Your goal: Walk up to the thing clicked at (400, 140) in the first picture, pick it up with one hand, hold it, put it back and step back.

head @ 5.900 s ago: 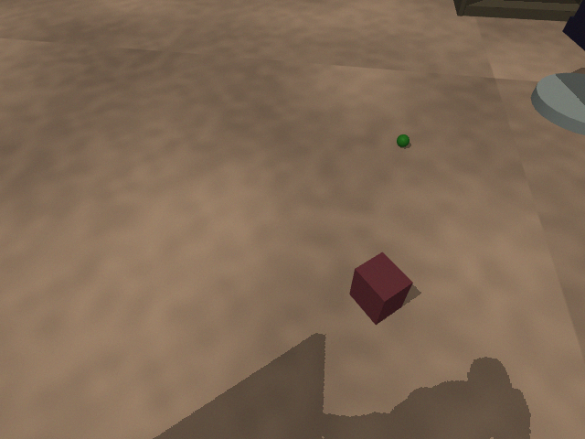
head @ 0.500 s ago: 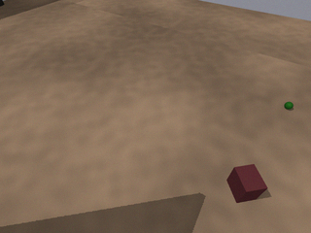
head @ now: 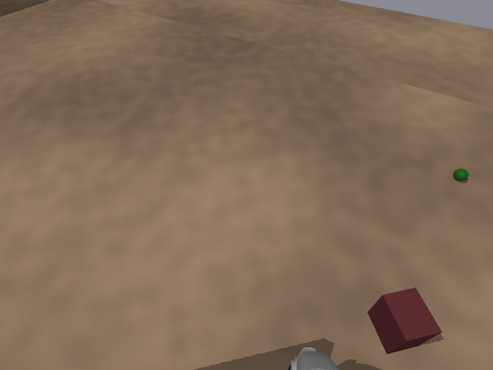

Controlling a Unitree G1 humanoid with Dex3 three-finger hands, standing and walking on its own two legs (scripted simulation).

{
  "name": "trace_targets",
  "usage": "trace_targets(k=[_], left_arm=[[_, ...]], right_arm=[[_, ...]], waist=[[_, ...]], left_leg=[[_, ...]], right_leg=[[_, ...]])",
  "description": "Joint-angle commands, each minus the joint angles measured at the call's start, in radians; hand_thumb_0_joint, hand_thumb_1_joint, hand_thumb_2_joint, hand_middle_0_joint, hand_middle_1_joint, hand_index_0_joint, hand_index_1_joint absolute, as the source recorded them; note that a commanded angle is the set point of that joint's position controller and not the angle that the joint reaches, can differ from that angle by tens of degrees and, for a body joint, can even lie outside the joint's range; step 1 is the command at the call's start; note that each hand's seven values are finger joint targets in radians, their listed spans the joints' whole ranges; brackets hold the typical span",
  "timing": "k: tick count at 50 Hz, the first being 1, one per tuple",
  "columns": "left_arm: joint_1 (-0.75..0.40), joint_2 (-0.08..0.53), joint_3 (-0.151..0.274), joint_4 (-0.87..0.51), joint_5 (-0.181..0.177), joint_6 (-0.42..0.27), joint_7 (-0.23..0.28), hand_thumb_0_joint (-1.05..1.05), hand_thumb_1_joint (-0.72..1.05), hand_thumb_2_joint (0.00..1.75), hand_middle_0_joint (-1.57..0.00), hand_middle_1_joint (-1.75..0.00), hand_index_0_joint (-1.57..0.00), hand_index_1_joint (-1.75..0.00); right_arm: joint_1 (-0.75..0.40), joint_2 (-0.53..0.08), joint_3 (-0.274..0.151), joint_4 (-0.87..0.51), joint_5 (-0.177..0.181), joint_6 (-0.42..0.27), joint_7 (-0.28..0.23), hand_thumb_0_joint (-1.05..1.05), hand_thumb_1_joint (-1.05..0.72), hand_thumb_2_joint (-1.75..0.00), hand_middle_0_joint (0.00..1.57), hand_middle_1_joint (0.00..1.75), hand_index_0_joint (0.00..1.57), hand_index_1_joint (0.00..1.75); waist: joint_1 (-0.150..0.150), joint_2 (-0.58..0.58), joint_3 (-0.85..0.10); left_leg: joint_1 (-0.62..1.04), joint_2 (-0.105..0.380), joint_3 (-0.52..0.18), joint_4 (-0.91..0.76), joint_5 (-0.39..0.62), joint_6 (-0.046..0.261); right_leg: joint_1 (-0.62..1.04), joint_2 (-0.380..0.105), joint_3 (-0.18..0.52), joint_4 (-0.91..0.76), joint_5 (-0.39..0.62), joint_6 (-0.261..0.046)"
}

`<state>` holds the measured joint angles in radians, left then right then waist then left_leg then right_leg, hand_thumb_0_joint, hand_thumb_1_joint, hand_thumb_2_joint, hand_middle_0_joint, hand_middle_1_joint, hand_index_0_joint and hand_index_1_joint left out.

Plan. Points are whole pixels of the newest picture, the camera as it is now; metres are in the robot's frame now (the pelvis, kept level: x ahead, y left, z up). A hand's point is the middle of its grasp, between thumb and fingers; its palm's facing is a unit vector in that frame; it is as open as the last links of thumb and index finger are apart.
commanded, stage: walk up
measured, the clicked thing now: (460, 174) +1.17 -1.16 -0.74
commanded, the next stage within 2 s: none
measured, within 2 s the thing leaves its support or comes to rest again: neither
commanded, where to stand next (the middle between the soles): +0.94 +0.00 m, yaw +1 degrees
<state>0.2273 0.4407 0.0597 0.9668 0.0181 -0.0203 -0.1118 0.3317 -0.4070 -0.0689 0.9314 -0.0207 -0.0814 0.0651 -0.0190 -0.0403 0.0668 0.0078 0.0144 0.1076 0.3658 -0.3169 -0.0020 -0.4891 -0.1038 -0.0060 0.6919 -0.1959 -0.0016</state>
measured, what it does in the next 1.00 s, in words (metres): walks ahead: right foot, then left foot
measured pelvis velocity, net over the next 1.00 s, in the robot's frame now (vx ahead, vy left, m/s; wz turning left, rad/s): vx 0.48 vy -0.03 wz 0.00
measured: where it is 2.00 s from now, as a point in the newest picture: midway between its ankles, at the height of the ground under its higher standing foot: (255, 231)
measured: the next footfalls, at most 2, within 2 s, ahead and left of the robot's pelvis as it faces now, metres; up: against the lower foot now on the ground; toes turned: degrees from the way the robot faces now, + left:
right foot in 0.08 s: +0.21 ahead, -0.15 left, +0.00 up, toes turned -5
left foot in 0.52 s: +0.43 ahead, +0.13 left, +0.00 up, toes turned +7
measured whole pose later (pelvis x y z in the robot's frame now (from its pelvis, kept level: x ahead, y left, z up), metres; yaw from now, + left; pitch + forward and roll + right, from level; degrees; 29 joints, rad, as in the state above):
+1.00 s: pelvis +0.48 -0.03 -0.02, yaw +0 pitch -3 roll +1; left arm 0.26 0.43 0.07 0.88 0.02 -0.07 -0.08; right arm 0.36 -0.44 -0.06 0.85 -0.01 -0.06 0.05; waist -0.02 0.03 0.06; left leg -0.13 0.09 0.09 0.70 -0.47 0.01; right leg -0.40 -0.06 -0.07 0.64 -0.18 -0.02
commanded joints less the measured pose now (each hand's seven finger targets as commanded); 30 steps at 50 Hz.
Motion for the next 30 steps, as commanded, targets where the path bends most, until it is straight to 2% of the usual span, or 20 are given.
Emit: trace_targets(k=[1,2,3,4,5,6,7,8,9,11,13,17,22,24,25,26,27,28,29,30], left_arm=[[-0.101,0.165,0.055,-0.108,0.003,-0.042,0.012,0.00,0.90,0.90,-0.20,-0.30,-0.20,-0.30],[-0.077,0.163,0.059,-0.102,0.002,-0.045,0.016,0.00,0.90,0.90,-0.20,-0.30,-0.20,-0.30],[0.004,0.173,0.070,-0.084,0.000,-0.049,0.023,0.00,0.90,0.90,-0.20,-0.30,-0.20,-0.30],[0.130,0.218,0.095,-0.058,0.001,-0.059,0.039,0.00,0.90,0.90,-0.20,-0.30,-0.20,-0.30],[0.234,0.310,0.121,-0.056,0.010,-0.068,0.056,0.00,0.90,0.90,-0.20,-0.30,-0.20,-0.30],[0.213,0.367,0.120,-0.079,-0.009,-0.070,0.060,0.00,0.90,0.90,-0.20,-0.30,-0.20,-0.30],[0.146,0.346,0.111,-0.101,-0.025,-0.067,0.062,0.00,0.90,0.90,-0.20,-0.30,-0.20,-0.30],[0.085,0.305,0.101,-0.112,-0.031,-0.066,0.066,0.00,0.90,0.90,-0.20,-0.30,-0.20,-0.30],[0.037,0.274,0.091,-0.126,-0.027,-0.068,0.070,0.00,0.90,0.90,-0.20,-0.30,-0.20,-0.30],[0.012,0.233,0.077,-0.138,-0.024,-0.077,0.069,0.00,0.90,0.90,-0.20,-0.30,-0.20,-0.30],[0.026,0.232,0.076,-0.154,-0.018,-0.088,0.068,0.00,0.90,0.90,-0.20,-0.30,-0.20,-0.30],[0.028,0.242,0.082,-0.180,-0.012,-0.095,0.066,0.00,0.90,0.90,-0.20,-0.30,-0.20,-0.30],[0.072,0.248,0.078,-0.182,-0.008,-0.088,0.061,0.00,0.90,0.90,-0.20,-0.30,-0.20,-0.30],[0.075,0.258,0.075,-0.180,-0.008,-0.078,0.064,0.00,0.90,0.90,-0.20,-0.30,-0.20,-0.30],[0.066,0.251,0.068,-0.187,-0.008,-0.076,0.068,0.00,0.90,0.90,-0.20,-0.30,-0.20,-0.30],[0.083,0.209,0.052,-0.195,-0.006,-0.072,0.073,0.00,0.90,0.90,-0.20,-0.30,-0.20,-0.30],[0.154,0.123,0.021,-0.205,-0.021,-0.069,0.077,0.00,0.90,0.90,-0.20,-0.30,-0.20,-0.30],[0.169,0.161,0.035,-0.190,-0.035,-0.062,0.087,0.00,0.90,0.90,-0.20,-0.30,-0.20,-0.30],[0.104,0.233,0.039,-0.172,-0.024,-0.060,0.097,0.00,0.90,0.90,-0.20,-0.30,-0.20,-0.30],[0.115,0.225,0.032,-0.163,-0.026,-0.061,0.093,0.00,0.90,0.90,-0.20,-0.30,-0.20,-0.30]], right_arm=[[-0.056,-0.280,-0.081,-0.102,0.006,-0.021,-0.026,0.00,-0.90,-0.90,0.20,0.30,0.20,0.30],[-0.052,-0.275,-0.080,-0.108,0.007,-0.017,-0.029,0.00,-0.90,-0.90,0.20,0.30,0.20,0.30],[-0.062,-0.266,-0.074,-0.116,0.007,-0.014,-0.032,0.00,-0.90,-0.90,0.20,0.30,0.20,0.30],[-0.013,-0.216,-0.053,-0.117,0.010,-0.012,-0.031,0.00,-0.90,-0.90,0.20,0.30,0.20,0.30],[0.030,-0.138,-0.026,-0.144,0.020,-0.013,-0.032,0.00,-0.90,-0.90,0.20,0.30,0.20,0.30],[0.010,-0.190,-0.036,-0.146,0.025,-0.006,-0.040,0.00,-0.90,-0.90,0.20,0.30,0.20,0.30],[-0.042,-0.243,-0.049,-0.123,0.013,0.001,-0.046,0.00,-0.90,-0.90,0.20,0.30,0.20,0.30],[-0.038,-0.249,-0.051,-0.107,0.024,0.002,-0.041,0.00,-0.90,-0.90,0.20,0.30,0.20,0.30],[-0.016,-0.241,-0.049,-0.096,0.031,0.001,-0.033,0.00,-0.90,-0.90,0.20,0.30,0.20,0.30],[0.028,-0.225,-0.049,-0.069,0.018,0.007,-0.019,0.00,-0.90,-0.90,0.20,0.30,0.20,0.30],[0.027,-0.208,-0.052,-0.068,0.007,0.013,-0.006,0.00,-0.90,-0.90,0.20,0.30,0.20,0.30],[-0.067,-0.195,-0.054,-0.104,-0.006,0.015,0.012,0.00,-0.90,-0.90,0.20,0.30,0.20,0.30],[-0.167,-0.170,-0.054,-0.140,-0.003,-0.002,0.022,0.00,-0.90,-0.90,0.20,0.30,0.20,0.30],[-0.148,-0.177,-0.062,-0.133,-0.003,-0.005,0.019,0.00,-0.90,-0.90,0.20,0.30,0.20,0.30],[-0.073,-0.195,-0.069,-0.111,-0.004,-0.007,0.014,0.00,-0.90,-0.90,0.20,0.30,0.20,0.30],[0.078,-0.247,-0.086,-0.071,-0.016,-0.014,0.002,0.00,-0.90,-0.90,0.20,0.30,0.20,0.30],[0.179,-0.346,-0.118,-0.066,-0.030,-0.020,-0.014,0.00,-0.90,-0.90,0.20,0.30,0.20,0.30],[0.170,-0.385,-0.126,-0.099,-0.006,-0.023,-0.021,0.00,-0.90,-0.90,0.20,0.30,0.20,0.30],[0.131,-0.368,-0.128,-0.105,0.024,-0.018,-0.023,0.00,-0.90,-0.90,0.20,0.30,0.20,0.30],[0.067,-0.325,-0.107,-0.123,0.030,-0.016,-0.031,0.00,-0.90,-0.90,0.20,0.30,0.20,0.30]], waist=[[0.006,0.160,0.016],[0.024,0.138,-0.001],[0.077,0.083,-0.045],[0.133,-0.048,-0.143],[0.160,-0.294,-0.210],[0.151,-0.261,-0.178],[0.135,-0.100,-0.090],[0.101,-0.050,-0.033],[0.071,-0.067,-0.019],[0.036,-0.102,0.020],[0.036,-0.116,0.012],[0.051,-0.091,0.033],[0.078,-0.074,-0.015],[0.056,-0.047,-0.020],[0.012,0.003,-0.050],[-0.059,0.115,-0.143],[-0.091,0.353,-0.227],[-0.091,0.320,-0.238],[-0.087,0.170,-0.193],[-0.050,0.117,-0.133]], left_leg=[[-0.164,0.228,-0.118,-0.090,0.163,0.176],[-0.185,0.216,-0.097,-0.015,0.223,0.167],[-0.203,0.189,-0.065,0.141,0.358,0.147],[-0.261,0.125,-0.023,0.414,0.371,0.111],[-0.477,0.015,0.010,0.721,0.049,0.059],[-0.643,-0.048,-0.078,0.835,-0.213,0.052],[-0.627,0.025,-0.182,0.909,-0.182,0.051],[-0.620,0.060,-0.203,0.887,-0.097,0.056],[-0.616,0.086,-0.182,0.832,-0.047,0.056],[-0.545,0.104,-0.165,0.714,0.014,0.040],[-0.554,0.110,-0.137,0.653,0.058,0.014],[-0.570,0.128,-0.098,0.432,0.106,-0.017],[-0.406,0.085,-0.036,0.217,0.215,0.012],[-0.330,0.053,-0.005,0.182,0.177,0.026],[-0.224,0.022,0.009,0.156,0.153,0.043],[-0.024,0.030,-0.034,0.128,0.094,0.084],[0.170,0.257,-0.371,0.050,-0.035,0.157],[0.224,0.428,-0.772,-0.100,-0.108,0.244],[0.141,0.430,-0.727,-0.094,-0.075,0.272],[0.074,0.380,-0.532,-0.070,0.051,0.236]], right_leg=[[0.162,0.031,-0.071,-0.074,0.036,-0.023],[0.227,0.052,-0.095,-0.087,0.022,-0.029],[0.353,0.080,-0.111,-0.131,0.011,-0.042],[0.539,0.075,-0.068,-0.180,-0.062,-0.062],[0.696,-0.159,0.290,-0.284,-0.241,-0.125],[0.670,-0.337,0.668,-0.469,-0.363,-0.235],[0.528,-0.343,0.637,-0.468,-0.375,-0.272],[0.442,-0.289,0.482,-0.464,-0.338,-0.256],[0.402,-0.237,0.381,-0.465,-0.325,-0.239],[0.281,-0.168,0.235,-0.487,-0.246,-0.196],[0.288,-0.167,0.182,-0.491,-0.146,-0.219],[0.285,-0.157,0.091,-0.505,-0.188,-0.226],[0.320,-0.140,0.027,-0.404,0.014,-0.185],[0.311,-0.136,0.018,-0.327,0.063,-0.178],[0.293,-0.113,-0.013,-0.214,0.166,-0.159],[0.233,-0.057,-0.055,0.044,0.240,-0.128],[0.001,0.042,-0.103,0.362,0.010,-0.070],[-0.169,0.166,0.000,0.474,-0.331,-0.056],[-0.173,0.094,0.108,0.552,-0.312,-0.063],[-0.169,0.067,0.137,0.556,-0.233,-0.060]])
